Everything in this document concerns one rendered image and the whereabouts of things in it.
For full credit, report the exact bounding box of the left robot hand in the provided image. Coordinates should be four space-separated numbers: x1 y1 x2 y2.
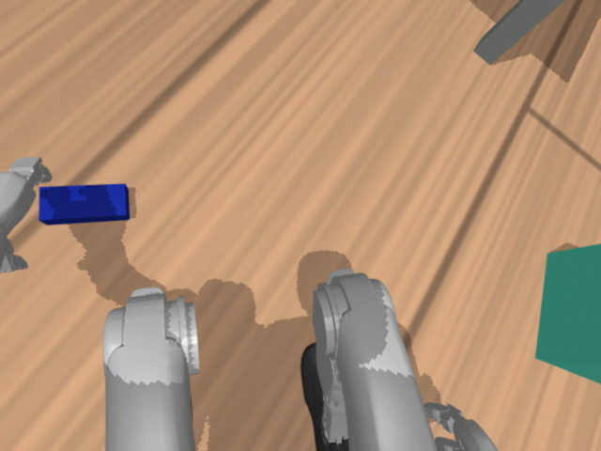
0 157 52 272

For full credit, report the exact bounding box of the right robot foot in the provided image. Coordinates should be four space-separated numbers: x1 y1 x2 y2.
300 343 349 451

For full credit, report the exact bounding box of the right robot hand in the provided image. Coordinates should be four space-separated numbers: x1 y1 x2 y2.
424 403 499 451

